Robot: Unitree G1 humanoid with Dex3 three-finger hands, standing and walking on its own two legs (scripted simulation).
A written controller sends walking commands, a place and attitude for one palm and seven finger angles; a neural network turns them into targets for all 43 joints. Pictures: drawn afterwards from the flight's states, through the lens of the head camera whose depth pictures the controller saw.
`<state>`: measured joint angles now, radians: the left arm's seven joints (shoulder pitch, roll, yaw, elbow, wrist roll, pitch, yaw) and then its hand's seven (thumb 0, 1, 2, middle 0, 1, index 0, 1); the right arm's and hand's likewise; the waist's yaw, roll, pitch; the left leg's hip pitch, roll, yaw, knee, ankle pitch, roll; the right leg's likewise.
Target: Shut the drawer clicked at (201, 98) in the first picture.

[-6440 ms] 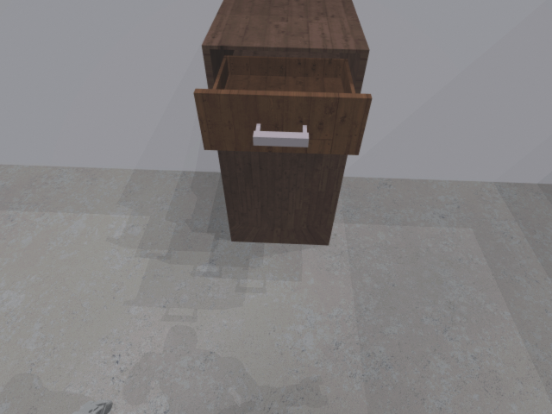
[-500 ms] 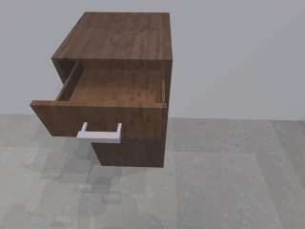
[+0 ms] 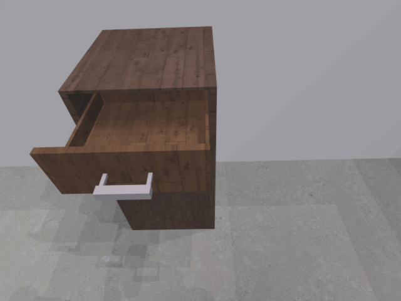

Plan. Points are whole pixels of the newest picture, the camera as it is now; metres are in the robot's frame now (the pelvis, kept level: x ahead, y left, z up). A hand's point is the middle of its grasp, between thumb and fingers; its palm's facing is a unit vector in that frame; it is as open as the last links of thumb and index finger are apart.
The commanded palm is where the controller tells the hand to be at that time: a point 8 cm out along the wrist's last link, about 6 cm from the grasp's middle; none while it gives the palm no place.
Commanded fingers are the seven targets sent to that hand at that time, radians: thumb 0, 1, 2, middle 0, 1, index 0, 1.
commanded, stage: look again from close up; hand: left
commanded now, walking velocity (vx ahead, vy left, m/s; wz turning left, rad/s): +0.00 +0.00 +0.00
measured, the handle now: (125, 184) +0.36 +0.20 +0.02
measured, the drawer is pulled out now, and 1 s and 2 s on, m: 0.23 0.23 0.23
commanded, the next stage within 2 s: raise the hand and make a fist in 0.10 s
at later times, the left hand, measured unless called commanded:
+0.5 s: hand (125, 258) +0.19 +0.15 +0.03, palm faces +0.07 -1.00 +0.02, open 6.6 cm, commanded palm +0.10 +0.21 -0.03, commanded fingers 0.00 0.90 0.90 -0.52 -0.65 -0.52 -0.65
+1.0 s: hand (130, 269) +0.18 +0.14 +0.02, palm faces -0.08 -1.00 -0.01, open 4.0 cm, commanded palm +0.13 +0.21 +0.03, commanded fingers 0.00 0.90 0.90 -1.02 -1.19 -1.02 -1.19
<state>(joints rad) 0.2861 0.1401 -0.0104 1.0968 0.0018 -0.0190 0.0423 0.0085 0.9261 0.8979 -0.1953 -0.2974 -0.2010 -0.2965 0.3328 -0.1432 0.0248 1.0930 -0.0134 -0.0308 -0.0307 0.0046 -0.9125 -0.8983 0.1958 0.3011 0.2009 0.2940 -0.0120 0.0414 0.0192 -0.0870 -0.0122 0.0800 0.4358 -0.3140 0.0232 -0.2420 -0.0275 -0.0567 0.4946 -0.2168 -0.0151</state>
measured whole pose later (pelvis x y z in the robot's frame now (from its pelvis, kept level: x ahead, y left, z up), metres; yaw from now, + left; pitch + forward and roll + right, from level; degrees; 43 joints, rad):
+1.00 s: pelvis -0.02 +0.00 -0.05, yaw +2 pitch +9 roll -1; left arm 0.49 0.20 0.04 -0.25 -0.22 -0.16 -0.20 0.01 0.90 0.90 -0.82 -0.98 -0.83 -0.98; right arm 0.28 -0.15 0.07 0.53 0.04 -0.18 -0.04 0.01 -0.90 -0.90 0.20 0.30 0.21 0.30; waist -0.02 0.03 -0.09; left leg -0.59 0.02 0.03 0.96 -0.52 0.02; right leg -0.69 -0.03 -0.10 0.91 -0.37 -0.02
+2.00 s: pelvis +0.00 +0.00 -0.02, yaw +3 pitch +1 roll -1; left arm 0.56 0.19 0.03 -0.50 -0.20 -0.02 -0.13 0.01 0.90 0.90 -1.40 -1.60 -1.40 -1.60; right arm 0.27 -0.24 0.05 0.57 0.05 -0.30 -0.05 0.01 -0.90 -0.90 0.20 0.30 0.20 0.29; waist 0.03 0.05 -0.06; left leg -0.27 0.01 0.02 0.70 -0.44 0.02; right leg -0.37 -0.03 -0.11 0.67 -0.32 -0.02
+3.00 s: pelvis -0.01 -0.01 -0.03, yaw +3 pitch +7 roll +0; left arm 0.25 0.16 0.04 -0.04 -0.16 -0.27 -0.09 0.01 0.90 0.90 -1.40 -1.60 -1.40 -1.60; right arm 0.25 -0.24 0.04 0.59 0.01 -0.26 -0.02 0.01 -0.90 -0.90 0.20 0.30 0.20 0.29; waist -0.01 0.03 -0.05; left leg -0.47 0.01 0.02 0.80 -0.46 0.01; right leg -0.57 -0.03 -0.11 0.78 -0.33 -0.03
